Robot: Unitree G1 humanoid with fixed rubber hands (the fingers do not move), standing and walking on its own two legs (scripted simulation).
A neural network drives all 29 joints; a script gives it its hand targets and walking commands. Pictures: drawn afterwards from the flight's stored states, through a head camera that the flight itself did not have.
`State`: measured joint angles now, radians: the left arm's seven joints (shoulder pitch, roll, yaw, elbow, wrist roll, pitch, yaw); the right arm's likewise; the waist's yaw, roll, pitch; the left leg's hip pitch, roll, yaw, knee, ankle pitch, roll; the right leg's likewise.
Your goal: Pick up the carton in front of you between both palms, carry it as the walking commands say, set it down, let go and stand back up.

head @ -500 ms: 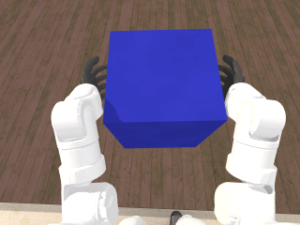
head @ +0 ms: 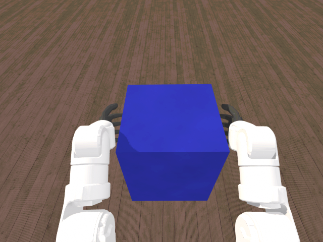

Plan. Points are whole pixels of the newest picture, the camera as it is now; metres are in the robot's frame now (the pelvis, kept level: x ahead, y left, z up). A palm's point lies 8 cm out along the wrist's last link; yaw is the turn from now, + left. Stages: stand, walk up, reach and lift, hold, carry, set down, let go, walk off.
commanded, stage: carry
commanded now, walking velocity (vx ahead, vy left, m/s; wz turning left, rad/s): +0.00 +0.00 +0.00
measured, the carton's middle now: (169, 145) +0.36 +0.01 +0.04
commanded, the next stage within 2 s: none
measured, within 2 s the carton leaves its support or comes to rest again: neither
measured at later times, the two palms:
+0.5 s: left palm (101, 144) +0.31 +0.15 +0.13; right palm (242, 143) +0.31 -0.15 +0.13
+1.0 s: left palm (100, 154) +0.28 +0.15 +0.13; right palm (247, 154) +0.28 -0.15 +0.13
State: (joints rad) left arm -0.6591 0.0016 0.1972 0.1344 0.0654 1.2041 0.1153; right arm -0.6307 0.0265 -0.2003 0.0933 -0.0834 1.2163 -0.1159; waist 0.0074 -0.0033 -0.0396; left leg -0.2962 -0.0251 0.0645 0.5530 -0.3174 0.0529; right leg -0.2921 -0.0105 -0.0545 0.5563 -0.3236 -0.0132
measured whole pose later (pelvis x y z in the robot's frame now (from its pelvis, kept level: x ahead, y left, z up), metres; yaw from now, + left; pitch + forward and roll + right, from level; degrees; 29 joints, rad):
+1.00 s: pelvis -0.06 +0.00 +0.00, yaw +0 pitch +1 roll +0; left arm -0.66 0.00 0.20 0.21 0.07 1.23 0.12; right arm -0.66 0.01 -0.20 0.19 -0.07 1.24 -0.12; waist 0.00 0.00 -0.06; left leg -0.33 -0.02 0.07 0.52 -0.21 0.05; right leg -0.32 -0.01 -0.06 0.53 -0.22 -0.02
